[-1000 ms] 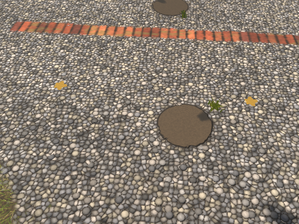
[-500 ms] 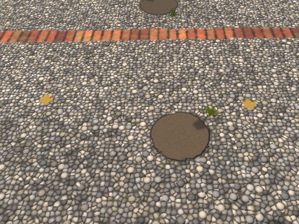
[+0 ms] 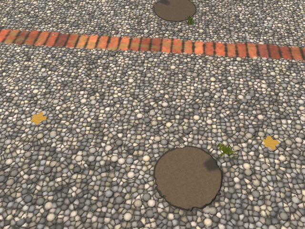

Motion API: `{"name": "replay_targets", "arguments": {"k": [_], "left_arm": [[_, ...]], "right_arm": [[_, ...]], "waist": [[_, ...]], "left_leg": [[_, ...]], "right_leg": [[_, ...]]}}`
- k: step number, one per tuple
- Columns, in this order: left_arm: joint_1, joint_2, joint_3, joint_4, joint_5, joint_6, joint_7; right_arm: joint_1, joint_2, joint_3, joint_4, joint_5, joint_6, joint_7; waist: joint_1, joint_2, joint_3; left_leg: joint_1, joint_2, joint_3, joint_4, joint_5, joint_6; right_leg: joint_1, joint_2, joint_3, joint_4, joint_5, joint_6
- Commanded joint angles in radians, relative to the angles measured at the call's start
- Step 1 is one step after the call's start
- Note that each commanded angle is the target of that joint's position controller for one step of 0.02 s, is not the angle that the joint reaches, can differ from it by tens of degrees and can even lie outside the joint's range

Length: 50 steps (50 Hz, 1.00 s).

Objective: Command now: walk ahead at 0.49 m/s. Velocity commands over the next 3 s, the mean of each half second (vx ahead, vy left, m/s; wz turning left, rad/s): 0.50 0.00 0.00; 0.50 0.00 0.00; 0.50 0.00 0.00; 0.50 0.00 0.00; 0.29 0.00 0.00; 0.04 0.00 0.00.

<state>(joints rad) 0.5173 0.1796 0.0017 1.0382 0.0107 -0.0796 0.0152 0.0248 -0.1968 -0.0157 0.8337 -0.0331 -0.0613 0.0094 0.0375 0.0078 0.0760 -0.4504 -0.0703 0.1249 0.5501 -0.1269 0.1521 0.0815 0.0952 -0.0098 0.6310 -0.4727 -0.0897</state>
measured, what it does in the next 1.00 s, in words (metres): walks ahead: right foot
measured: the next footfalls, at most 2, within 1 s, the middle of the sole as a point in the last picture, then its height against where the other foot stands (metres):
right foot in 0.54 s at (194, 225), level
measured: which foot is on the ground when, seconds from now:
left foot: down 0.00-0.56, up 0.58-1.00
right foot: up 0.00-0.52, down 0.54-1.00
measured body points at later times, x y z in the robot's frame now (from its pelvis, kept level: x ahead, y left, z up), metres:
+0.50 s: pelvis +0.27 -0.02 +0.02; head +0.30 -0.03 +0.47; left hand +0.48 +0.18 -0.09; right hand +0.16 -0.25 -0.12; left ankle +0.11 +0.05 -0.71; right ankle +0.42 -0.12 -0.70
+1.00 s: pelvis +0.53 -0.04 +0.03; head +0.56 -0.04 +0.47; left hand +0.43 +0.18 -0.12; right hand +0.72 -0.25 -0.10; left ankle +0.70 +0.08 -0.68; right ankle +0.42 -0.11 -0.71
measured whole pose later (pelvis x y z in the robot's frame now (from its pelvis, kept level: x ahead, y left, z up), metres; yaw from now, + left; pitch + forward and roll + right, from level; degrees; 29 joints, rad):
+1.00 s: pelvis +0.53 -0.04 +0.03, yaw +1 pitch +0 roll -1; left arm 0.49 0.16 0.02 1.07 0.02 -0.10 0.00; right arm 0.03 -0.19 -0.02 0.90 -0.02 -0.04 0.03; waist 0.07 0.03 0.05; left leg -0.59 0.07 0.06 0.65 -0.03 0.05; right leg 0.09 0.09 -0.08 0.17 -0.27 -0.08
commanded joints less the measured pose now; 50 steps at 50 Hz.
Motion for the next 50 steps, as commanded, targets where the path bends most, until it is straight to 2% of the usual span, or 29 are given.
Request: {"name": "replay_targets", "arguments": {"k": [1, 2, 3, 4, 5, 6, 7, 9, 12, 16, 20, 22, 24, 25, 26, 27, 28, 29, 30, 31, 32, 33, 34, 36, 38, 41, 43, 47, 50], "left_arm": [[0.049, 0.124, 0.03, -0.072, 0.0, -0.007, -0.007], [-0.055, 0.153, 0.037, -0.11, 0.006, -0.011, -0.01], [-0.116, 0.154, 0.04, -0.122, 0.011, -0.014, -0.016], [-0.127, 0.136, 0.041, -0.119, 0.014, -0.007, -0.02], [-0.105, 0.11, 0.036, -0.115, 0.024, 0.007, -0.025], [-0.094, 0.081, 0.031, -0.108, 0.026, 0.018, -0.031], [-0.1, 0.068, 0.029, -0.111, 0.027, 0.025, -0.036], [-0.166, 0.072, 0.031, -0.134, 0.028, 0.035, -0.041], [-0.321, 0.087, 0.032, -0.182, 0.022, 0.041, -0.044], [-0.471, 0.074, 0.023, -0.223, 0.011, 0.038, -0.047], [-0.581, 0.076, 0.02, -0.255, 0.01, 0.034, -0.045], [-0.611, 0.084, 0.022, -0.271, 0.01, 0.028, -0.044], [-0.571, 0.095, 0.028, -0.266, 0.01, 0.018, -0.041], [-0.496, 0.107, 0.036, -0.243, 0.011, 0.013, -0.034], [-0.354, 0.124, 0.048, -0.194, 0.013, 0.005, -0.026], [-0.174, 0.165, 0.067, -0.137, 0.029, -0.005, -0.015], [-0.015, 0.267, 0.094, -0.114, 0.056, -0.011, -0.003], [-0.018, 0.28, 0.104, -0.105, 0.032, 0.005, -0.016], [-0.125, 0.226, 0.093, -0.115, 0.004, 0.012, -0.024], [-0.214, 0.167, 0.078, -0.128, -0.002, 0.006, -0.028], [-0.255, 0.122, 0.066, -0.125, 0.003, -0.001, -0.03], [-0.252, 0.092, 0.056, -0.108, 0.002, -0.009, -0.026], [-0.24, 0.074, 0.049, -0.092, 0.004, -0.015, -0.023], [-0.181, 0.09, 0.051, -0.061, 0.0, -0.03, -0.021], [-0.145, 0.117, 0.054, -0.044, -0.002, -0.034, -0.02], [-0.087, 0.112, 0.047, -0.027, -0.002, -0.031, -0.02], [-0.056, 0.11, 0.043, -0.018, -0.002, -0.03, -0.019], [0.022, 0.119, 0.041, 0.01, 0.004, -0.028, -0.01], [0.047, 0.127, 0.043, 0.028, 0.014, -0.022, 0.0]], "right_arm": [[0.429, -0.225, -0.078, 0.093, 0.016, 0.007, -0.004], [0.296, -0.176, -0.065, 0.07, 0.03, 0.005, -0.001], [0.238, -0.12, -0.053, 0.064, 0.028, -0.003, 0.004], [0.235, -0.089, -0.043, 0.077, 0.02, -0.015, 0.005], [0.249, -0.068, -0.034, 0.096, 0.02, -0.024, 0.0], [0.269, -0.063, -0.03, 0.113, 0.021, -0.034, -0.002], [0.297, -0.072, -0.031, 0.13, 0.023, -0.044, -0.002], [0.336, -0.101, -0.035, 0.152, 0.026, -0.053, -0.002], [0.397, -0.108, -0.031, 0.171, 0.029, -0.049, 0.0], [0.479, -0.104, -0.023, 0.195, 0.028, -0.046, -0.005], [0.543, -0.107, -0.018, 0.219, 0.016, -0.041, -0.016], [0.551, -0.118, -0.02, 0.229, 0.008, -0.038, -0.023], [0.519, -0.13, -0.023, 0.232, 0.006, -0.036, -0.029], [0.5, -0.14, -0.025, 0.231, 0.006, -0.036, -0.031], [0.483, -0.147, -0.027, 0.232, 0.01, -0.033, -0.029], [0.467, -0.14, -0.023, 0.222, 0.017, -0.034, -0.027], [0.491, -0.074, -0.005, 0.179, 0.041, -0.037, -0.021], [0.572, -0.069, -0.015, 0.194, 0.056, -0.037, -0.015], [0.487, -0.135, -0.033, 0.182, 0.029, -0.032, -0.019], [0.401, -0.117, -0.032, 0.155, 0.023, -0.037, -0.013], [0.371, -0.092, -0.03, 0.15, 0.022, -0.035, -0.009], [0.363, -0.082, -0.032, 0.144, 0.006, -0.022, -0.004], [0.386, -0.056, -0.028, 0.154, -0.003, -0.008, 0.003], [0.378, -0.043, -0.029, 0.148, -0.006, 0.008, 0.014], [0.301, -0.049, -0.031, 0.119, -0.006, 0.018, 0.019], [0.152, -0.059, -0.029, 0.068, 0.001, 0.021, 0.021], [0.071, -0.05, -0.022, 0.043, 0.008, 0.018, 0.022], [-0.048, -0.048, -0.013, 0.007, 0.014, 0.015, 0.02], [-0.099, -0.062, -0.017, -0.019, 0.012, 0.007, 0.018]], "waist": [[-0.149, 0.083, -0.315], [-0.098, 0.037, -0.129], [-0.079, -0.006, -0.047], [-0.044, -0.035, -0.006], [-0.013, -0.027, -0.006], [0.001, -0.015, -0.008], [0.006, -0.006, -0.006], [0.005, 0.014, 0.011], [-0.031, 0.022, 0.037], [-0.081, 0.044, 0.031], [-0.117, 0.058, 0.036], [-0.115, 0.063, 0.042], [-0.076, 0.069, 0.028], [-0.04, 0.077, -0.008], [0.021, 0.066, -0.077], [0.092, 0.044, -0.175], [0.118, -0.099, -0.323], [0.077, -0.234, -0.416], [0.04, -0.091, -0.255], [0.017, -0.051, -0.134], [-0.018, -0.024, -0.065], [-0.046, -0.039, -0.039], [-0.066, -0.05, -0.038], [-0.079, -0.055, -0.04], [-0.077, -0.058, -0.014], [-0.047, -0.061, 0.019], [-0.027, -0.064, 0.026], [0.012, -0.075, 0.034], [0.016, -0.074, 0.047]], "left_leg": [[0.739, 0.45, -0.856, -0.247, -0.252, 0.26], [0.565, 0.42, -0.704, -0.324, -0.36, 0.219], [0.428, 0.382, -0.614, -0.371, -0.291, 0.187], [0.336, 0.342, -0.526, -0.389, -0.172, 0.154], [0.266, 0.308, -0.453, -0.404, -0.097, 0.127], [0.235, 0.288, -0.401, -0.417, -0.04, 0.113], [0.223, 0.274, -0.362, -0.425, 0.02, 0.109], [0.221, 0.253, -0.298, -0.45, 0.062, 0.1], [0.275, 0.226, -0.245, -0.465, 0.148, 0.069], [0.364, 0.208, -0.198, -0.44, 0.271, 0.023], [0.507, 0.238, -0.195, -0.391, 0.371, 0.034], [0.572, 0.269, -0.201, -0.357, 0.434, 0.048], [0.591, 0.284, -0.185, -0.286, 0.597, 0.038], [0.582, 0.281, -0.173, -0.205, 0.734, 0.025], [0.56, 0.26, -0.152, -0.054, 0.801, 0.009], [0.419, 0.225, -0.125, 0.151, 0.662, -0.009], [0.137, 0.137, -0.068, 0.496, 0.235, -0.042], [-0.103, -0.019, -0.106, 0.772, -0.392, -0.06], [-0.192, 0.058, -0.181, 0.805, -0.314, -0.047], [-0.195, 0.094, -0.179, 0.761, -0.229, -0.048], [-0.155, 0.128, -0.173, 0.695, -0.181, -0.052], [-0.11, 0.149, -0.174, 0.642, -0.163, -0.061], [-0.068, 0.154, -0.166, 0.616, -0.151, -0.071], [-0.07, 0.154, -0.144, 0.585, -0.128, -0.085], [-0.134, 0.168, -0.124, 0.53, -0.065, -0.1], [-0.21, 0.178, -0.097, 0.391, 0.043, -0.12], [-0.197, 0.167, -0.078, 0.273, 0.101, -0.125], [-0.185, 0.136, -0.051, 0.121, 0.138, -0.111], [-0.198, 0.124, -0.053, 0.06, 0.069, -0.082]], "right_leg": [[-0.676, -0.009, 0.082, 0.822, -0.014, -0.013], [-0.732, -0.083, 0.087, 0.765, 0.108, -0.024], [-0.7, -0.11, 0.074, 0.709, 0.162, -0.027], [-0.654, -0.138, 0.077, 0.661, 0.181, -0.021], [-0.59, -0.156, 0.076, 0.613, 0.188, -0.007], [-0.557, -0.166, 0.068, 0.577, 0.192, 0.004], [-0.557, -0.171, 0.054, 0.551, 0.2, 0.014], [-0.614, -0.195, 0.028, 0.482, 0.258, 0.031], [-0.72, -0.215, -0.008, 0.343, 0.384, 0.054], [-0.728, -0.189, -0.047, 0.144, 0.498, 0.066], [-0.744, -0.155, -0.066, 0.023, 0.48, 0.053], [-0.743, -0.143, -0.065, -0.019, 0.423, 0.034], [-0.651, -0.113, -0.074, -0.072, 0.342, 0.001], [-0.541, -0.081, -0.085, -0.096, 0.304, -0.018], [-0.378, -0.049, -0.097, -0.152, 0.318, -0.042], [-0.121, -0.099, -0.042, -0.172, 0.343, -0.078], [0.174, -0.38, 0.299, -0.186, 0.243, -0.157], [0.285, -0.536, 0.703, -0.323, 0.24, -0.274], [0.154, -0.48, 0.586, -0.352, 0.188, -0.239], [0.004, -0.442, 0.451, -0.39, 0.229, -0.213], [-0.113, -0.393, 0.353, -0.428, 0.31, -0.173], [-0.187, -0.351, 0.281, -0.446, 0.376, -0.142], [-0.226, -0.323, 0.228, -0.461, 0.414, -0.124], [-0.239, -0.304, 0.176, -0.474, 0.516, -0.125], [-0.238, -0.29, 0.136, -0.501, 0.532, -0.125], [-0.21, -0.268, 0.099, -0.52, 0.581, -0.113], [-0.191, -0.256, 0.074, -0.518, 0.622, -0.1], [-0.083, -0.276, 0.062, -0.5, 0.678, -0.099], [0.022, -0.317, 0.069, -0.456, 0.75, -0.111]]}}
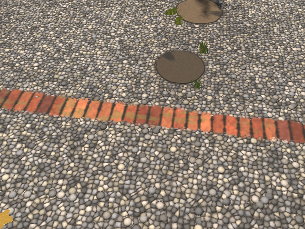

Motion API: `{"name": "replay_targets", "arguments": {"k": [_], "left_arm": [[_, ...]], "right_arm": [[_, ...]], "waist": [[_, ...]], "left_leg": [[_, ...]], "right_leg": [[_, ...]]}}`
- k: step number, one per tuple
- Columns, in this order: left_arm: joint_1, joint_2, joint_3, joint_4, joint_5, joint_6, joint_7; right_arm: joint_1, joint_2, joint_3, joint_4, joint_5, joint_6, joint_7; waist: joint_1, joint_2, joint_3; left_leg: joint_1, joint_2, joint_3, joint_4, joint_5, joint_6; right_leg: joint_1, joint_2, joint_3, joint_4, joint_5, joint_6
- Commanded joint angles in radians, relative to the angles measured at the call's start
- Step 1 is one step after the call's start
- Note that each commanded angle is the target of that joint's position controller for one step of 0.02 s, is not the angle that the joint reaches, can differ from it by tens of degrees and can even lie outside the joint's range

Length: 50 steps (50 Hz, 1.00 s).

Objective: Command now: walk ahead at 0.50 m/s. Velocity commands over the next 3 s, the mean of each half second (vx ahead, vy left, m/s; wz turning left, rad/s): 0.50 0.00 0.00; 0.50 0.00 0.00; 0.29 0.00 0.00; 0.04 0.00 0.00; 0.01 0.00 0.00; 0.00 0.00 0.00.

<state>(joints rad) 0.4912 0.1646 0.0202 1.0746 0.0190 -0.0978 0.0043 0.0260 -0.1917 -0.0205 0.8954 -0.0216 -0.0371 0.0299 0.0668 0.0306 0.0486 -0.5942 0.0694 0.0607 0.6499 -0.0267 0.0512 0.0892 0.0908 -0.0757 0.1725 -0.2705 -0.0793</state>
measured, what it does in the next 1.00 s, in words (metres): walks ahead: left foot, then right foot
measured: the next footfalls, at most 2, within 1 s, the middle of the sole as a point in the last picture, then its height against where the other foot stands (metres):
left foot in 0.10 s outside the picture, level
right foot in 0.66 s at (186, 217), level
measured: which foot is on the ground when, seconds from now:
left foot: up 0.00-0.08, down 0.10-0.68, up 0.70-1.00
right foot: down 0.00-0.10, up 0.12-0.64, down 0.66-1.00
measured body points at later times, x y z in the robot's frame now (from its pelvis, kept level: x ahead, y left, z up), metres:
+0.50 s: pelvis +0.26 +0.04 +0.00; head +0.28 +0.05 +0.45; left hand +0.41 +0.27 -0.13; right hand +0.18 -0.19 -0.14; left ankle +0.19 +0.10 -0.74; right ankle +0.43 -0.11 -0.69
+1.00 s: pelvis +0.53 -0.01 +0.01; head +0.55 -0.02 +0.46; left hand +0.47 +0.23 -0.14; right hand +0.65 -0.25 -0.13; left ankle +0.65 +0.15 -0.68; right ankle +0.49 -0.07 -0.74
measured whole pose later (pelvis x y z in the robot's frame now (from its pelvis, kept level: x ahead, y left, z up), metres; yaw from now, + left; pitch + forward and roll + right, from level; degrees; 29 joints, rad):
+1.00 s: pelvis +0.53 -0.01 +0.01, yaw +0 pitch +0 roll -1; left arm 0.44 0.18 0.04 1.07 0.01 -0.09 0.00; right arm 0.14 -0.21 -0.05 0.94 -0.03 -0.03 0.03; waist 0.03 0.04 0.03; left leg -0.63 0.12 0.01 0.88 -0.10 0.03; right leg -0.03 0.09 -0.09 0.22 -0.19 -0.10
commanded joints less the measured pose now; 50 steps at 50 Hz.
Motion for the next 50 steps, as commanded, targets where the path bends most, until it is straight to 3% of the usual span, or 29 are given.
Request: {"name": "replay_targets", "arguments": {"k": [1, 3, 4, 5, 6, 7, 8, 9, 10, 11, 12, 14, 16, 18, 23, 28, 31, 32, 33, 34, 35, 36, 37, 38, 40, 42, 45, 50], "left_arm": [[0.066, 0.147, 0.027, -0.005, 0.009, -0.002, 0.014], [0.031, 0.162, 0.031, -0.006, 0.011, 0.0, 0.018], [0.015, 0.168, 0.033, -0.005, 0.008, 0.004, 0.017], [0.003, 0.159, 0.028, -0.015, 0.001, 0.004, 0.014], [0.028, 0.099, 0.012, -0.054, -0.023, 0.001, 0.007], [0.11, 0.075, 0.016, -0.044, -0.035, 0.004, 0.001], [0.002, 0.144, 0.036, -0.056, -0.01, 0.011, 0.004], [-0.075, 0.133, 0.036, -0.083, -0.005, 0.005, -0.003], [-0.103, 0.113, 0.035, -0.086, -0.003, 0.007, -0.006], [-0.1, 0.101, 0.036, -0.083, 0.011, 0.018, -0.01], [-0.077, 0.078, 0.032, -0.076, 0.018, 0.032, -0.017], [-0.093, 0.068, 0.034, -0.084, 0.021, 0.048, -0.026], [-0.17, 0.076, 0.036, -0.112, 0.021, 0.059, -0.03], [-0.266, 0.085, 0.036, -0.145, 0.016, 0.063, -0.032], [-0.45, 0.071, 0.022, -0.205, 0.003, 0.057, -0.034], [-0.559, 0.084, 0.02, -0.25, 0.002, 0.047, -0.031], [-0.487, 0.102, 0.03, -0.239, 0.001, 0.032, -0.023], [-0.381, 0.116, 0.04, -0.205, 0.002, 0.025, -0.016], [-0.208, 0.138, 0.055, -0.146, 0.01, 0.015, -0.007], [-0.024, 0.217, 0.078, -0.107, 0.036, 0.008, 0.005], [0.018, 0.303, 0.1, -0.103, 0.043, 0.013, 0.0], [-0.068, 0.256, 0.092, -0.112, 0.001, 0.027, -0.009], [-0.178, 0.2, 0.076, -0.13, -0.008, 0.027, -0.012], [-0.227, 0.143, 0.061, -0.133, -0.005, 0.019, -0.016], [-0.232, 0.083, 0.041, -0.108, -0.006, 0.007, -0.008], [-0.173, 0.095, 0.039, -0.081, -0.007, -0.008, -0.004], [-0.119, 0.133, 0.044, -0.063, -0.008, -0.014, -0.002], [-0.033, 0.125, 0.034, -0.045, -0.008, -0.01, -0.002]], "right_arm": [[-0.095, -0.072, -0.015, -0.084, 0.001, -0.022, -0.003], [0.002, -0.085, -0.025, -0.058, 0.001, -0.033, -0.012], [0.135, -0.098, -0.037, -0.013, -0.001, -0.041, -0.02], [0.312, -0.138, -0.055, 0.045, -0.016, -0.051, -0.031], [0.471, -0.238, -0.081, 0.067, -0.042, -0.057, -0.042], [0.47, -0.269, -0.091, 0.071, -0.026, -0.044, -0.03], [0.364, -0.213, -0.08, 0.061, 0.007, -0.035, -0.024], [0.267, -0.153, -0.064, 0.042, 0.014, -0.039, -0.02], [0.222, -0.109, -0.052, 0.041, 0.01, -0.046, -0.017], [0.222, -0.081, -0.043, 0.052, 0.012, -0.052, -0.02], [0.236, -0.059, -0.035, 0.068, 0.012, -0.058, -0.024], [0.298, -0.076, -0.036, 0.097, 0.014, -0.072, -0.028], [0.338, -0.103, -0.039, 0.111, 0.014, -0.076, -0.03], [0.38, -0.102, -0.036, 0.122, 0.013, -0.074, -0.03], [0.469, -0.097, -0.027, 0.144, 0.011, -0.072, -0.034], [0.535, -0.106, -0.028, 0.175, -0.002, -0.065, -0.047], [0.496, -0.125, -0.034, 0.177, -0.007, -0.063, -0.055], [0.482, -0.134, -0.037, 0.177, -0.007, -0.061, -0.054], [0.461, -0.133, -0.036, 0.172, -0.001, -0.058, -0.051], [0.452, -0.105, -0.025, 0.14, 0.011, -0.061, -0.047], [0.571, -0.011, -0.011, 0.128, 0.048, -0.059, -0.035], [0.498, -0.11, -0.038, 0.132, 0.019, -0.054, -0.039], [0.409, -0.107, -0.042, 0.101, 0.014, -0.057, -0.035], [0.364, -0.091, -0.04, 0.092, 0.011, -0.061, -0.032], [0.376, -0.056, -0.038, 0.097, -0.012, -0.038, -0.023], [0.377, -0.038, -0.038, 0.095, -0.018, -0.018, -0.012], [0.262, -0.046, -0.039, 0.053, -0.018, -0.002, -0.005], [0.055, -0.046, -0.03, -0.017, -0.003, -0.002, -0.001]], "waist": [[-0.022, -0.096, 0.072], [-0.074, -0.105, 0.023], [-0.129, -0.094, -0.042], [-0.195, -0.066, -0.139], [-0.221, 0.072, -0.281], [-0.179, 0.195, -0.354], [-0.145, 0.043, -0.206], [-0.116, 0.017, -0.086], [-0.085, -0.006, -0.034], [-0.058, 0.006, -0.008], [-0.038, 0.022, -0.01], [-0.027, 0.019, -0.008], [-0.031, 0.02, 0.017], [-0.051, 0.021, 0.041], [-0.098, 0.029, 0.057], [-0.124, 0.036, 0.075], [-0.072, 0.044, 0.04], [-0.029, 0.045, -0.014], [0.043, 0.016, -0.101], [0.102, -0.06, -0.224], [0.044, -0.283, -0.33], [0.029, -0.123, -0.27], [-0.011, -0.094, -0.126], [-0.033, -0.047, -0.057], [-0.088, -0.071, -0.02], [-0.102, -0.076, -0.023], [-0.096, -0.075, 0.017], [-0.047, -0.083, 0.05]], "left_leg": [[-0.033, -0.025, 0.014, -0.061, -0.068, 0.032], [0.131, -0.077, 0.038, -0.111, -0.144, 0.067], [0.289, -0.111, 0.055, -0.166, -0.13, 0.088], [0.539, -0.069, 0.005, -0.186, -0.105, 0.123], [0.828, 0.203, -0.331, -0.209, -0.203, 0.201], [0.941, 0.373, -0.73, -0.346, -0.202, 0.314], [0.811, 0.308, -0.629, -0.377, -0.297, 0.266], [0.654, 0.271, -0.493, -0.418, -0.265, 0.233], [0.55, 0.222, -0.399, -0.455, -0.19, 0.198], [0.478, 0.182, -0.325, -0.475, -0.119, 0.17], [0.439, 0.157, -0.273, -0.49, -0.078, 0.155], [0.428, 0.138, -0.222, -0.503, 0.024, 0.159], [0.434, 0.127, -0.186, -0.528, 0.041, 0.16], [0.46, 0.116, -0.166, -0.544, 0.066, 0.154], [0.537, 0.098, -0.115, -0.536, 0.183, 0.133], [0.697, 0.146, -0.112, -0.479, 0.3, 0.15], [0.727, 0.157, -0.084, -0.351, 0.572, 0.129], [0.718, 0.145, -0.071, -0.231, 0.683, 0.116], [0.644, 0.106, -0.037, -0.04, 0.651, 0.096], [0.43, 0.06, -0.006, 0.248, 0.338, 0.076], [0.07, -0.142, 0.033, 0.627, -0.438, 0.032], [-0.015, -0.103, -0.113, 0.697, -0.454, 0.051], [-0.049, -0.054, -0.113, 0.67, -0.36, 0.055], [-0.019, -0.022, -0.11, 0.616, -0.297, 0.052], [0.073, 0.015, -0.103, 0.521, -0.256, 0.034], [0.091, 0.015, -0.083, 0.484, -0.241, 0.016], [-0.002, 0.039, -0.058, 0.395, -0.154, -0.01], [-0.057, 0.034, -0.018, 0.146, -0.006, -0.035]], "right_leg": [[0.038, -0.322, 0.131, 0.03, 0.601, -0.119], [0.036, -0.316, 0.102, 0.157, 0.839, -0.096], [0.015, -0.293, 0.08, 0.307, 0.914, -0.081], [-0.116, -0.253, 0.052, 0.513, 0.795, -0.061], [-0.394, -0.166, -0.003, 0.855, 0.381, -0.027], [-0.648, -0.007, 0.041, 1.122, -0.287, -0.01], [-0.729, -0.085, 0.13, 1.154, -0.19, -0.025], [-0.729, -0.122, 0.124, 1.107, -0.09, -0.026], [-0.686, -0.153, 0.119, 1.05, -0.034, -0.023], [-0.64, -0.171, 0.114, 1.007, -0.013, -0.012], [-0.597, -0.179, 0.109, 0.977, -0.001, 0.0], [-0.601, -0.181, 0.088, 0.948, 0.021, 0.017], [-0.668, -0.195, 0.072, 0.894, 0.083, 0.034], [-0.734, -0.206, 0.058, 0.817, 0.152, 0.048], [-0.738, -0.179, 0.016, 0.572, 0.27, 0.056], [-0.748, -0.148, 0.001, 0.443, 0.22, 0.019], [-0.599, -0.095, -0.022, 0.376, 0.109, -0.03], [-0.471, -0.061, -0.036, 0.344, 0.092, -0.05], [-0.254, -0.051, -0.034, 0.284, 0.143, -0.077], [0.018, -0.247, 0.18, 0.276, 0.072, -0.133], [0.252, -0.53, 0.683, 0.162, 0.027, -0.282], [0.167, -0.484, 0.715, 0.101, -0.03, -0.258], [0.023, -0.453, 0.55, 0.081, -0.019, -0.224], [-0.095, -0.408, 0.45, 0.042, 0.078, -0.194], [-0.225, -0.327, 0.305, 0.002, 0.185, -0.136], [-0.246, -0.308, 0.252, -0.012, 0.279, -0.136], [-0.243, -0.292, 0.202, -0.055, 0.279, -0.139], [-0.177, -0.263, 0.144, -0.07, 0.363, -0.118]]}}
Over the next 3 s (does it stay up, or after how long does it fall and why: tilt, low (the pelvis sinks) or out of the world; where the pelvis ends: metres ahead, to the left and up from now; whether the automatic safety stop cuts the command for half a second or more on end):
stays up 0.77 0.01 0.00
